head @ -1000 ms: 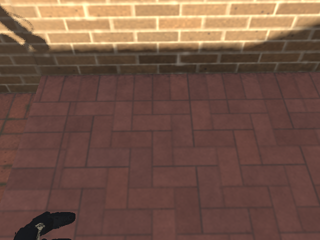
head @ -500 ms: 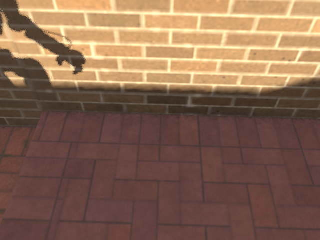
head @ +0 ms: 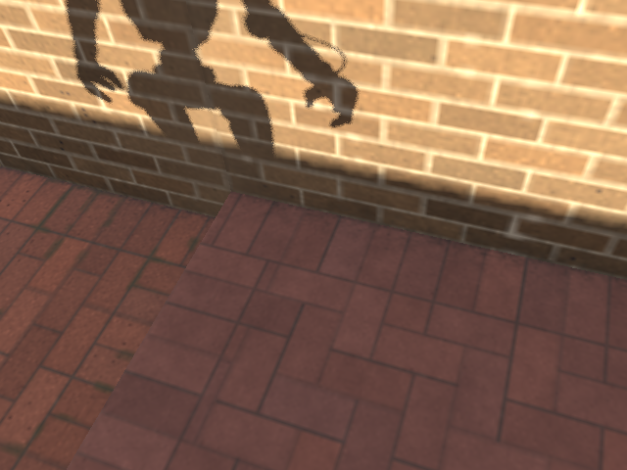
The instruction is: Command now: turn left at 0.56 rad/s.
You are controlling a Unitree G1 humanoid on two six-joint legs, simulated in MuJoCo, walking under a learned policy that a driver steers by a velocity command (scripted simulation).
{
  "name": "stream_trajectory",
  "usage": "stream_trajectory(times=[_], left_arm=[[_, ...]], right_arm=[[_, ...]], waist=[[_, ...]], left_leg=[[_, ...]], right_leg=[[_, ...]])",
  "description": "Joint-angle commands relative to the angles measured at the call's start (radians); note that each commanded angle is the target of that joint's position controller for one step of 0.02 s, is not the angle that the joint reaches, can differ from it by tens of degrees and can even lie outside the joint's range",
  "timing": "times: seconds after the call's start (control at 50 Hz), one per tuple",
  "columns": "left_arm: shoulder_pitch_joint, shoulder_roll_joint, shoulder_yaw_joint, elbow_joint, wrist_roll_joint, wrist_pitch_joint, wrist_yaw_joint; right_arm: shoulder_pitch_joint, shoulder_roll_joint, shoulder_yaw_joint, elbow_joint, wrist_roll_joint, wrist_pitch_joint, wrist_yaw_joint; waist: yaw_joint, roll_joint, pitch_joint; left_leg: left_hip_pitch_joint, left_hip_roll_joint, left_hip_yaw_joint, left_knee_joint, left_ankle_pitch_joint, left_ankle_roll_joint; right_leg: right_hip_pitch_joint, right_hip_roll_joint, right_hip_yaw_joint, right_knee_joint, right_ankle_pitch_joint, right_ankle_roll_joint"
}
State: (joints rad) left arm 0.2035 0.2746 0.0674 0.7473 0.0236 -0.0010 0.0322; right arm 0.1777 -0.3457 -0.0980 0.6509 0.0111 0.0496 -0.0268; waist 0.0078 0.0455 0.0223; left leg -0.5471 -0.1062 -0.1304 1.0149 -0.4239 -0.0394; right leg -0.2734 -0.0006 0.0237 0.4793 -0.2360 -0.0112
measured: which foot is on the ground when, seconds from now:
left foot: up 0.00-0.28, down 0.30-0.76, up 0.78-1.00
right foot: down 0.00-0.32, up 0.34-0.74, down 0.76-1.00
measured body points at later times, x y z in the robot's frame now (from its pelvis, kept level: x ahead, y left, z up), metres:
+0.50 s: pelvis -0.01 +0.04 +0.00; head +0.03 +0.08 +0.45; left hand +0.05 +0.37 -0.11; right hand +0.23 -0.18 -0.07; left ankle -0.02 +0.14 -0.74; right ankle +0.03 -0.11 -0.66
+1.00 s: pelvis +0.08 +0.04 +0.00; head +0.11 +0.03 +0.45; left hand +0.06 +0.32 -0.11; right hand +0.33 -0.14 -0.11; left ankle +0.05 +0.18 -0.71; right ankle +0.09 -0.07 -0.74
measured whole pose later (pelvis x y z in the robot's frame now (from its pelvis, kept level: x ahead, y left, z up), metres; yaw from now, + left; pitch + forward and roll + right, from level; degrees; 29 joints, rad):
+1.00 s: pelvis +0.08 +0.04 +0.00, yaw +23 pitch +1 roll +0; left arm 0.25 0.23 0.03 0.78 0.00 -0.03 0.01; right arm 0.18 -0.28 -0.05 0.68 0.00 0.02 -0.01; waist 0.03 0.04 0.03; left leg -0.39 0.01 -0.05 0.72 -0.34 -0.07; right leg -0.14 0.01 0.00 0.41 -0.28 -0.02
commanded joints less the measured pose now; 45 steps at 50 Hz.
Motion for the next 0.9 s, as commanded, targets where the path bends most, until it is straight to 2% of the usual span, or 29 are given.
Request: stream_trajectory(times=[0.02, 0.06, 0.1, 0.16, 0.22, 0.26, 0.28, 0.3, 0.32, 0.34, 0.36, 0.38, 0.4, 0.42, 0.44, 0.5, 0.54, 0.58, 0.66, 0.7, 0.72, 0.74, 0.76, 0.78, 0.8, 0.82, 0.84, 0.86, 0.9], left_arm=[[-0.102, 0.119, 0.02, -0.096, -0.014, -0.014, 0.016], [-0.046, 0.132, 0.025, -0.084, -0.008, -0.003, 0.022], [-0.009, 0.156, 0.035, -0.075, -0.007, 0.005, 0.024], [-0.025, 0.196, 0.051, -0.079, -0.015, 0.012, 0.014], [-0.034, 0.212, 0.06, -0.075, -0.028, 0.012, -0.001], [-0.048, 0.218, 0.064, -0.068, -0.047, 0.009, -0.007], [-0.059, 0.211, 0.062, -0.064, -0.058, 0.007, -0.007], [-0.012, 0.179, 0.055, -0.042, -0.057, 0.002, -0.011], [0.009, 0.127, 0.041, -0.048, -0.019, -0.002, -0.016], [-0.068, 0.092, 0.023, -0.118, 0.012, -0.005, -0.009], [-0.132, 0.143, 0.039, -0.121, 0.0, -0.004, -0.002], [-0.129, 0.156, 0.046, -0.117, -0.021, 0.001, -0.002], [-0.105, 0.153, 0.05, -0.095, -0.022, 0.004, 0.005], [-0.096, 0.164, 0.055, -0.09, -0.014, 0.008, 0.012], [-0.085, 0.16, 0.056, -0.085, -0.009, 0.007, 0.011], [-0.068, 0.129, 0.047, -0.081, -0.02, 0.002, 0.004], [-0.077, 0.114, 0.036, -0.079, -0.025, -0.002, -0.005], [-0.111, 0.112, 0.03, -0.092, -0.032, -0.012, -0.02], [-0.123, 0.118, 0.025, -0.103, -0.04, -0.05, -0.044], [-0.083, 0.111, 0.025, -0.091, -0.047, -0.07, -0.052], [-0.05, 0.099, 0.023, -0.077, -0.042, -0.078, -0.052], [-0.02, 0.093, 0.021, -0.07, -0.03, -0.083, -0.048], [0.035, 0.123, 0.024, -0.068, -0.012, -0.088, -0.04], [0.053, 0.222, 0.043, -0.062, 0.005, -0.083, -0.036], [0.082, 0.197, 0.039, -0.051, 0.002, -0.079, -0.04], [0.078, 0.156, 0.025, -0.051, -0.007, -0.078, -0.039], [0.068, 0.15, 0.021, -0.048, -0.015, -0.075, -0.036], [0.047, 0.147, 0.018, -0.048, -0.024, -0.072, -0.034], [-0.007, 0.11, 0.001, -0.05, -0.022, -0.065, -0.025]], right_arm=[[0.05, -0.074, -0.027, -0.043, 0.004, 0.006, -0.001], [-0.018, -0.051, -0.015, -0.079, 0.015, 0.003, 0.005], [-0.057, -0.039, -0.007, -0.104, 0.014, 0.002, 0.012], [-0.068, -0.027, 0.004, -0.124, 0.009, 0.002, 0.026], [-0.051, -0.047, -0.004, -0.127, 0.011, 0.01, 0.036], [-0.02, -0.046, -0.009, -0.122, 0.011, 0.016, 0.044], [0.019, -0.045, -0.014, -0.108, 0.01, 0.017, 0.046], [0.057, -0.071, -0.026, -0.095, 0.007, 0.017, 0.039], [0.099, -0.165, -0.053, -0.099, 0.009, 0.013, 0.024], [0.096, -0.254, -0.065, -0.121, -0.019, -0.001, 0.024], [0.109, -0.19, -0.049, -0.12, -0.036, -0.025, 0.032], [0.062, -0.163, -0.036, -0.11, -0.033, -0.04, 0.03], [0.005, -0.142, -0.033, -0.112, -0.015, -0.044, 0.023], [-0.035, -0.12, -0.023, -0.116, 0.002, -0.042, 0.018], [-0.05, -0.115, -0.017, -0.12, 0.002, -0.038, 0.011], [-0.041, -0.116, -0.016, -0.117, -0.006, -0.032, 0.001], [-0.012, -0.107, -0.013, -0.105, 0.002, -0.032, -0.003], [0.011, -0.115, -0.012, -0.093, 0.001, -0.038, 0.0], [0.047, -0.121, -0.004, -0.061, -0.002, -0.053, 0.015], [0.041, -0.12, 0.002, -0.052, 0.001, -0.057, 0.021], [0.019, -0.103, 0.01, -0.053, 0.0, -0.056, 0.022], [0.007, -0.07, 0.022, -0.055, -0.006, -0.056, 0.021], [-0.014, -0.014, 0.04, -0.065, -0.014, -0.062, 0.019], [0.018, 0.031, 0.051, -0.09, -0.021, -0.07, 0.014], [-0.008, -0.03, 0.037, -0.102, -0.021, -0.072, 0.003], [-0.025, -0.083, 0.018, -0.099, -0.01, -0.068, -0.001], [-0.01, -0.085, 0.011, -0.081, -0.006, -0.06, -0.002], [0.006, -0.077, 0.008, -0.069, -0.009, -0.052, -0.001], [0.01, -0.025, 0.019, -0.05, -0.009, -0.041, 0.005]], waist=[[-0.029, -0.163, -0.031], [0.014, -0.192, -0.038], [0.042, -0.209, -0.062], [0.047, -0.225, -0.08], [0.04, -0.238, -0.086], [0.013, -0.233, -0.086], [-0.014, -0.218, -0.091], [-0.023, -0.158, -0.105], [-0.016, 0.063, -0.13], [-0.032, 0.287, -0.129], [-0.091, 0.149, -0.171], [-0.055, 0.118, -0.132], [-0.025, 0.074, -0.107], [-0.011, 0.076, -0.091], [0.001, 0.085, -0.097], [0.003, 0.083, -0.121], [-0.018, 0.089, -0.135], [-0.046, 0.133, -0.097], [-0.063, 0.125, -0.038], [-0.034, 0.102, -0.016], [-0.003, 0.082, -0.002], [0.021, 0.064, -0.013], [0.042, 0.008, -0.054], [-0.01, -0.204, -0.075], [0.021, -0.269, -0.057], [0.035, -0.238, -0.01], [0.027, -0.211, -0.004], [0.016, -0.197, -0.003], [-0.007, -0.176, -0.012]], left_leg=[[-0.101, 0.056, 0.026, 0.197, 0.035, -0.045], [-0.132, 0.08, 0.062, 0.103, 0.061, -0.065], [-0.114, 0.109, 0.077, 0.005, 0.046, -0.076], [0.012, 0.135, 0.128, -0.14, 0.019, -0.062], [0.113, 0.123, 0.177, -0.268, 0.034, -0.033], [0.186, 0.114, 0.194, -0.412, 0.106, 0.006], [0.264, 0.096, 0.211, -0.533, 0.201, 0.037], [0.389, 0.087, 0.179, -0.63, 0.325, 0.072], [0.582, 0.256, -0.066, -0.651, 0.646, 0.14], [0.607, 0.489, -0.392, -0.642, 0.844, 0.355], [0.567, 0.483, -0.366, -0.664, 0.77, 0.41], [0.517, 0.425, -0.272, -0.668, 0.697, 0.358], [0.486, 0.361, -0.212, -0.668, 0.605, 0.301], [0.463, 0.337, -0.191, -0.667, 0.592, 0.273], [0.423, 0.314, -0.173, -0.667, 0.626, 0.269], [0.421, 0.287, -0.168, -0.662, 0.607, 0.271], [0.432, 0.272, -0.185, -0.694, 0.291, 0.265], [0.393, 0.279, -0.241, -0.744, 0.015, 0.271], [0.334, 0.296, -0.297, -0.755, -0.095, 0.274], [0.279, 0.285, -0.309, -0.741, -0.134, 0.264], [0.243, 0.257, -0.295, -0.712, -0.105, 0.244], [0.221, 0.219, -0.275, -0.662, -0.027, 0.211], [0.177, 0.164, -0.21, -0.532, 0.053, 0.157], [0.056, 0.025, -0.022, -0.346, -0.001, 0.081], [-0.012, 0.042, 0.018, -0.232, -0.155, 0.033], [-0.074, 0.068, 0.006, -0.103, -0.204, 0.011], [-0.101, 0.079, 0.003, -0.026, -0.187, -0.003], [-0.114, 0.097, 0.009, -0.01, -0.136, -0.013], [-0.019, 0.128, 0.028, -0.103, -0.021, -0.031]], right_leg=[[0.102, -0.233, 0.165, -0.168, 0.276, -0.171], [0.189, -0.236, 0.127, -0.162, 0.323, -0.189], [0.256, -0.265, 0.118, -0.151, 0.363, -0.206], [0.226, -0.291, 0.07, -0.145, 0.406, -0.211], [0.202, -0.308, 0.037, -0.121, 0.437, -0.204], [0.193, -0.312, 0.016, -0.074, 0.433, -0.175], [0.165, -0.298, -0.015, -0.024, 0.402, -0.14], [0.092, -0.262, -0.068, 0.063, 0.307, -0.077], [-0.129, -0.172, -0.164, 0.306, 0.017, 0.021], [-0.4, -0.022, -0.13, 0.519, -0.429, 0.09], [-0.405, -0.03, 0.012, 0.68, -0.444, 0.091], [-0.404, -0.046, 0.038, 0.712, -0.362, 0.078], [-0.401, -0.055, 0.046, 0.685, -0.279, 0.076], [-0.4, -0.056, 0.051, 0.655, -0.22, 0.082], [-0.355, -0.04, 0.043, 0.665, -0.174, 0.091], [-0.314, -0.013, 0.038, 0.567, -0.113, 0.105], [-0.291, -0.017, 0.03, 0.434, -0.069, 0.1], [-0.262, -0.017, 0.021, 0.331, -0.067, 0.087], [-0.16, -0.011, -0.004, 0.177, -0.116, 0.043], [-0.061, -0.002, -0.023, 0.082, -0.072, 0.011], [0.018, 0.005, -0.035, -0.008, -0.007, -0.003], [0.099, -0.004, -0.019, -0.065, 0.031, -0.012], [0.206, -0.103, 0.076, -0.091, 0.098, -0.036], [0.272, -0.243, 0.285, -0.13, 0.165, -0.125], [0.244, -0.362, 0.463, -0.199, 0.146, -0.243], [0.243, -0.372, 0.472, -0.212, 0.144, -0.272], [0.249, -0.343, 0.42, -0.203, 0.172, -0.255], [0.257, -0.314, 0.359, -0.196, 0.218, -0.228], [0.212, -0.246, 0.217, -0.183, 0.431, -0.186]])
